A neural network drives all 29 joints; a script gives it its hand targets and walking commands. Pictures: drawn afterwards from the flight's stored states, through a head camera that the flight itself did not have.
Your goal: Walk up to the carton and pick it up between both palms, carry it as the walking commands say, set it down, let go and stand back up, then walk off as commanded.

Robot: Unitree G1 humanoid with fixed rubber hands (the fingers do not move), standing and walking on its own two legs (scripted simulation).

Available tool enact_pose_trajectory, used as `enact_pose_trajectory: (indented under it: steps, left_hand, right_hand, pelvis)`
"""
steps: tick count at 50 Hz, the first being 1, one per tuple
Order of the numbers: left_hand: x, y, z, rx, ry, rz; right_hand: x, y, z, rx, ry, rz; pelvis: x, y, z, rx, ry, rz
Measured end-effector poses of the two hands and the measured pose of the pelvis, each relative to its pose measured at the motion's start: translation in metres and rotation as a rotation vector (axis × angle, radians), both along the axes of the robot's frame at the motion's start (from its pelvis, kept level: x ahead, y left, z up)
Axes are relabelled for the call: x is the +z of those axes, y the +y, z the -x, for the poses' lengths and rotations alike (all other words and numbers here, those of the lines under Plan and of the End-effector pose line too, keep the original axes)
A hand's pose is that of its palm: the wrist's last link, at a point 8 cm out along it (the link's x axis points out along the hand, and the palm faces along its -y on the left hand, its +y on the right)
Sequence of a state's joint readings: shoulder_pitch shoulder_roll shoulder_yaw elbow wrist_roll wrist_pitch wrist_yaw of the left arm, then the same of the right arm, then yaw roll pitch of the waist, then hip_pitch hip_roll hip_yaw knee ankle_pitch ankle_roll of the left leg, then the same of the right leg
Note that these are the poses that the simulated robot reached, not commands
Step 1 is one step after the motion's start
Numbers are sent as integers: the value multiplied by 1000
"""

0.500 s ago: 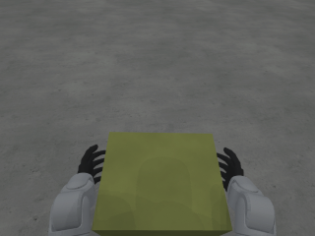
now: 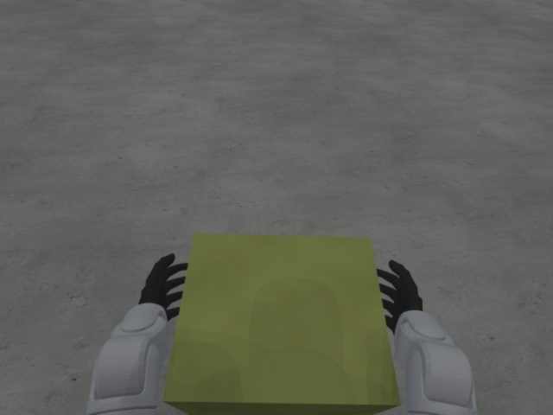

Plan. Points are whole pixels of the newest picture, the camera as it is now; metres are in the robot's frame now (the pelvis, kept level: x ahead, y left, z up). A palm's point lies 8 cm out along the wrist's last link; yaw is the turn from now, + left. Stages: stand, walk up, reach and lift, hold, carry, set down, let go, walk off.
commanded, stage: carry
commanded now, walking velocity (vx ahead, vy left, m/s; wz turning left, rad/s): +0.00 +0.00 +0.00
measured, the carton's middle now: (279, 333) +0.26 +0.01 -0.03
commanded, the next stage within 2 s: hold in 1.72 s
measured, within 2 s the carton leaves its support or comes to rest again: neither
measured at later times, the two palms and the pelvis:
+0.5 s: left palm (168, 289) +0.29 +0.17 +0.04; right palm (402, 300) +0.29 -0.17 +0.04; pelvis +0.02 +0.00 +0.00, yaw +0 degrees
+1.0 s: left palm (177, 288) +0.30 +0.16 +0.03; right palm (410, 298) +0.30 -0.18 +0.04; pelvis +0.03 -0.02 +0.00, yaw +0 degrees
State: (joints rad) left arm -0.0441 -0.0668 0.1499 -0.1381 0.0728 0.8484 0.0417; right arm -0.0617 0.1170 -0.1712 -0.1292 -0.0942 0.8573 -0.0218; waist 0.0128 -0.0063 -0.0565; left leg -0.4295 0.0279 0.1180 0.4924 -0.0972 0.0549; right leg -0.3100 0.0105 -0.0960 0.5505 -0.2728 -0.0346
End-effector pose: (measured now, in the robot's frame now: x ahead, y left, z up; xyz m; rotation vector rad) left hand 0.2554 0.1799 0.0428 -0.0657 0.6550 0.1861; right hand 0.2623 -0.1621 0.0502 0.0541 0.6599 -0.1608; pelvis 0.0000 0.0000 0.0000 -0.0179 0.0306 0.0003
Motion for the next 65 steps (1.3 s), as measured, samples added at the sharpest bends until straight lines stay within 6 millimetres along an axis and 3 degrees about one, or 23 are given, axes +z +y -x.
enact_pose_trajectory:
  steps: [25,65]
  left_hand:
    - [-7,-7,-36,-30,-9,-39]
    - [-7,-28,-40,-28,-10,-41]
  right_hand:
    - [-11,-7,-32,8,-10,16]
    - [-12,-28,-37,16,-12,20]
  pelvis:
    - [0,-3,-20,-1,2,-16]
    - [0,-24,-24,5,-6,-19]
